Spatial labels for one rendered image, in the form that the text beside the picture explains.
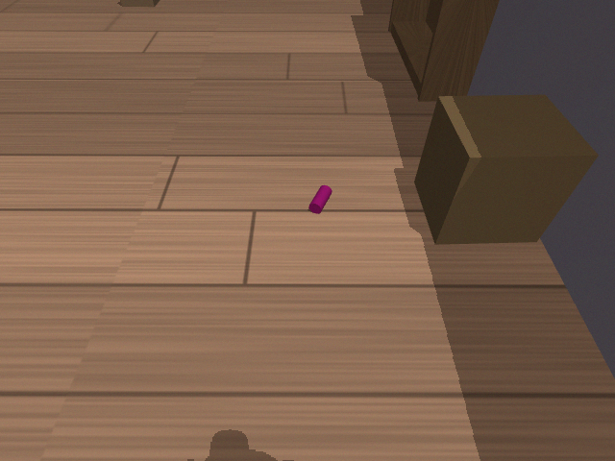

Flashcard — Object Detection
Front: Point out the bookshelf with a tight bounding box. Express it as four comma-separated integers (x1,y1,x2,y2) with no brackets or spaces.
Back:
388,0,500,102

